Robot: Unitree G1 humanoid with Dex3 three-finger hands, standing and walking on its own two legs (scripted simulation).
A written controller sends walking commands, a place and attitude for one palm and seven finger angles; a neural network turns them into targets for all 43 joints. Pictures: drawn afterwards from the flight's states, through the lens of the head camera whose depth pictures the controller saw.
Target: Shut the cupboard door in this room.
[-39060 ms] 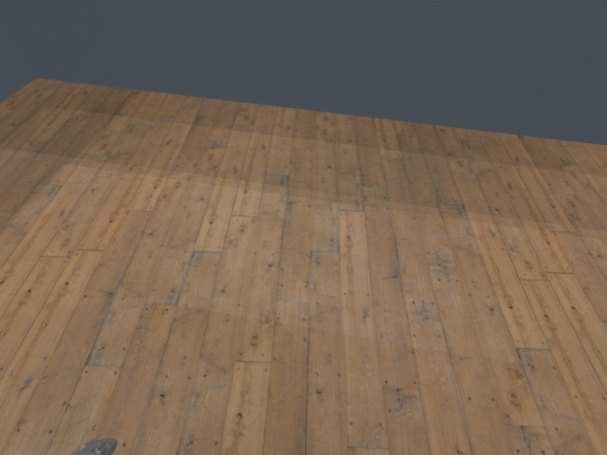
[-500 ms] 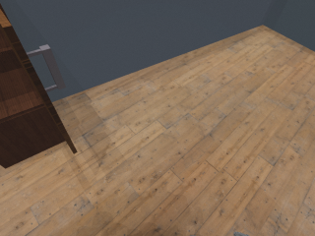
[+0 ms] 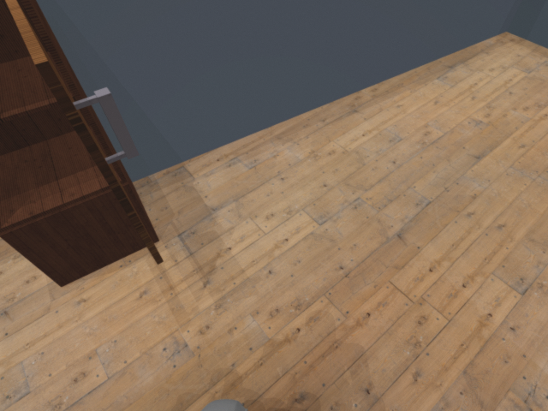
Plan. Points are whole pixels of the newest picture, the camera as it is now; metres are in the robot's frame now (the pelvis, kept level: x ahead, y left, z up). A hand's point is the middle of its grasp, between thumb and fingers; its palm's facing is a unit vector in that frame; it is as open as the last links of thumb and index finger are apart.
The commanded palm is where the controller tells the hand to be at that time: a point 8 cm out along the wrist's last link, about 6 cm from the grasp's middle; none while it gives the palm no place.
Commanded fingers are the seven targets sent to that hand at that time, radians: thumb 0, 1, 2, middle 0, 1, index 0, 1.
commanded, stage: stand and wait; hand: left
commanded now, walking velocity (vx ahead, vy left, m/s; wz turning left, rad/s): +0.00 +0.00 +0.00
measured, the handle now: (107, 130) +0.58 +0.35 +0.07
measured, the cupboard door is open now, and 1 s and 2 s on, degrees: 93 93 93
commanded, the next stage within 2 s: turn or walk to find it in 0.26 s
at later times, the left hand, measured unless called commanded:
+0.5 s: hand out of the picture -0.01 +0.20 -0.17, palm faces +0.13 -0.96 -0.24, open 7.4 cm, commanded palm none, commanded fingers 0.00 0.90 0.90 -0.20 -0.30 -0.20 -0.30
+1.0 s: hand out of the picture -0.05 +0.27 -0.17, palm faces +0.33 -0.91 -0.24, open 7.4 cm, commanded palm none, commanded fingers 0.00 0.90 0.90 -0.20 -0.30 -0.20 -0.30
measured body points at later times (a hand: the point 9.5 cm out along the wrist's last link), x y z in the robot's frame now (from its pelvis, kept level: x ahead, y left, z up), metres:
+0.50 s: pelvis -0.02 +0.01 +0.00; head +0.00 +0.00 +0.45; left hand -0.02 +0.25 -0.15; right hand +0.06 -0.21 -0.17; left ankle -0.01 +0.14 -0.73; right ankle -0.02 -0.10 -0.74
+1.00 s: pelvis -0.04 +0.05 +0.00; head -0.01 +0.07 +0.45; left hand -0.06 +0.31 -0.15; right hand +0.09 -0.17 -0.14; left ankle -0.07 +0.14 -0.74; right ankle -0.03 -0.10 -0.67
